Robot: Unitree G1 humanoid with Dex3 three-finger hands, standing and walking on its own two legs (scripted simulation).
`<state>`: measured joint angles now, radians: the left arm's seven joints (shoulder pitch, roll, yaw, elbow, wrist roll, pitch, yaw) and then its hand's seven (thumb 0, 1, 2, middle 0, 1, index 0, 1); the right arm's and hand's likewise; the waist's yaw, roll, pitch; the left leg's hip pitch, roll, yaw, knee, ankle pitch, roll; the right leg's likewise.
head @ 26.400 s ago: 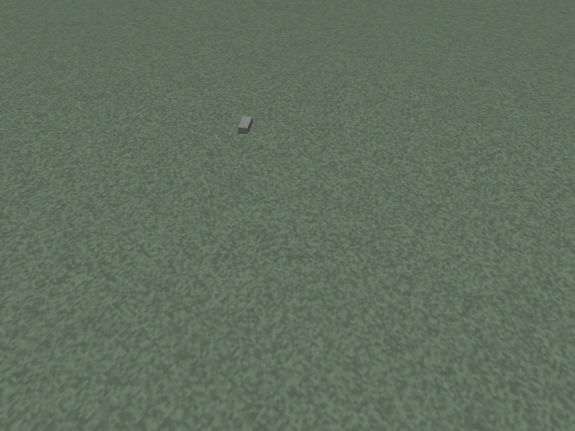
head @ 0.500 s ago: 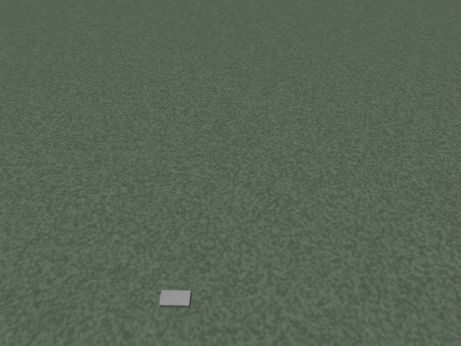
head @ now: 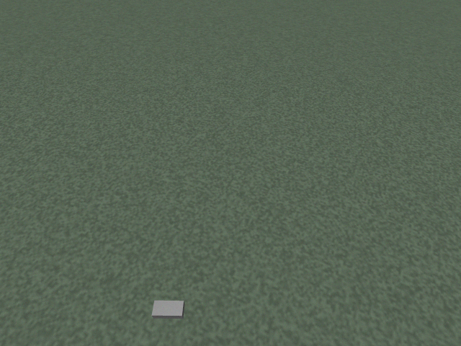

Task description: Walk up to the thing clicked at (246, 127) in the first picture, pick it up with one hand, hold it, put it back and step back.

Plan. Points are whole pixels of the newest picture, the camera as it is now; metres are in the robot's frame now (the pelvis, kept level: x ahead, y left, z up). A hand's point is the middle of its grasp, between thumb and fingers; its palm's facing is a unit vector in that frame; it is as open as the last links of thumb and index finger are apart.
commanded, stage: walk up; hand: left
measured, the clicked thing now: (168, 309) +0.41 +0.25 -0.76
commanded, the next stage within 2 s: stand in 0.54 s
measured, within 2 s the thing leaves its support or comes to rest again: neither
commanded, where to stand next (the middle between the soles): +0.03 +0.00 m, yaw +2 degrees
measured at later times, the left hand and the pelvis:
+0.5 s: hand out of the picture +0.08 +0.26 -0.16, palm faces +0.01 -0.94 -0.33, open 7.4 cm; pelvis +0.01 +0.00 +0.00, yaw +1 degrees
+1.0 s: hand out of the picture +0.09 +0.26 -0.15, palm faces -0.02 -0.94 -0.35, open 7.4 cm; pelvis +0.01 +0.00 +0.00, yaw +0 degrees
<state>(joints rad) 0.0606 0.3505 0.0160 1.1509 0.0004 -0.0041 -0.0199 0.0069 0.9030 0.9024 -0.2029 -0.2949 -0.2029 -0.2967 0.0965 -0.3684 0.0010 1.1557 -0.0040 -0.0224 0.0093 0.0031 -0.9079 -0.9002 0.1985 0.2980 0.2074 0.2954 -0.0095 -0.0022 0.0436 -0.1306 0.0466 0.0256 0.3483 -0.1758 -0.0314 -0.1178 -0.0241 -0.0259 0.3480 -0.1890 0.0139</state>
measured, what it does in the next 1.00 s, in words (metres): stands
